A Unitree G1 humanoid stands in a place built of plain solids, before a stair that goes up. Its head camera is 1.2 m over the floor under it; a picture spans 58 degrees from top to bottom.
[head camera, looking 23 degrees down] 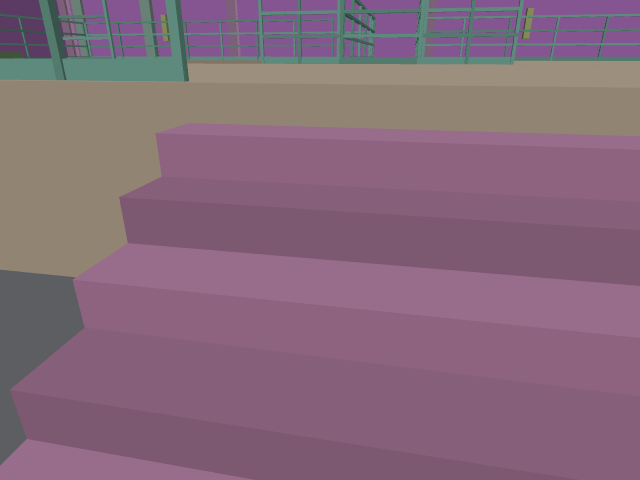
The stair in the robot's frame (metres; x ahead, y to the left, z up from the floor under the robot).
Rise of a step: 0.18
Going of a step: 0.30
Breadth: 2.00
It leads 11 degrees to the right of straight ahead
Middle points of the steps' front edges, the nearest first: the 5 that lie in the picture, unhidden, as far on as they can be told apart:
0.74 -0.13 0.36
1.03 -0.19 0.55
1.32 -0.25 0.73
1.62 -0.30 0.91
1.91 -0.36 1.09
